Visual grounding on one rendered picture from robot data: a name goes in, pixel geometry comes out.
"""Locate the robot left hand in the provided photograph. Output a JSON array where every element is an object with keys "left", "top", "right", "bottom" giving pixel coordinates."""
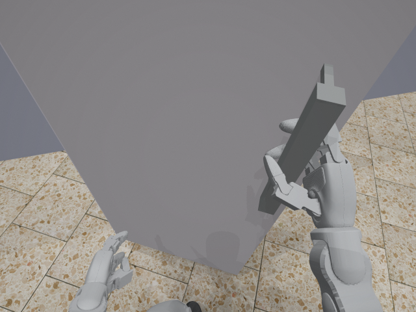
[{"left": 84, "top": 231, "right": 133, "bottom": 294}]

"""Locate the left robot forearm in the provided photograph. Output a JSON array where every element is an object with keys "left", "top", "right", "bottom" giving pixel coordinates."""
[{"left": 68, "top": 282, "right": 108, "bottom": 312}]

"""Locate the right robot forearm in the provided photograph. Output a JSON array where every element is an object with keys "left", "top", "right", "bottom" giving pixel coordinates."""
[{"left": 309, "top": 227, "right": 383, "bottom": 312}]

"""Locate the handle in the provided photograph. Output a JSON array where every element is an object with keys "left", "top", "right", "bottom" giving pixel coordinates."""
[{"left": 258, "top": 63, "right": 346, "bottom": 215}]

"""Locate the fridge door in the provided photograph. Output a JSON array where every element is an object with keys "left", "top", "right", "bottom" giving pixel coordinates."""
[{"left": 0, "top": 0, "right": 416, "bottom": 275}]

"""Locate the robot right hand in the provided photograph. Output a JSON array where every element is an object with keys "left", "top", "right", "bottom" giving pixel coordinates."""
[{"left": 263, "top": 118, "right": 357, "bottom": 228}]

